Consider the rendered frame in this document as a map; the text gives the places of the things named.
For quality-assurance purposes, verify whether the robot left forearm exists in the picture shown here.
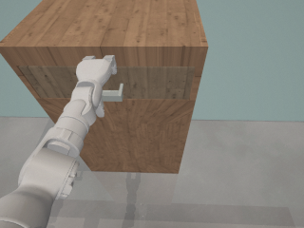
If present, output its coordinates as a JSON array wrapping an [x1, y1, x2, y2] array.
[[18, 79, 103, 187]]

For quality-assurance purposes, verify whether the robot left hand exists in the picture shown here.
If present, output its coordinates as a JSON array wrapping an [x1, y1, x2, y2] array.
[[76, 55, 117, 118]]

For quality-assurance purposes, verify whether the handle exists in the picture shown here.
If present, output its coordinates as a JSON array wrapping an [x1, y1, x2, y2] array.
[[102, 83, 124, 102]]

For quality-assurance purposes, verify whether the cabinet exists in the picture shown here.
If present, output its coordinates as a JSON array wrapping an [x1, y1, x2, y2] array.
[[0, 0, 209, 174]]

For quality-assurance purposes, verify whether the robot left upper arm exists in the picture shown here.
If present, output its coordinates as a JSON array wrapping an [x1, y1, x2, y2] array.
[[0, 147, 80, 228]]

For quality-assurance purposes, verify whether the drawer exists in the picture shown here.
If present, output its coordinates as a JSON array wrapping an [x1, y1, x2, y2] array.
[[19, 66, 195, 100]]

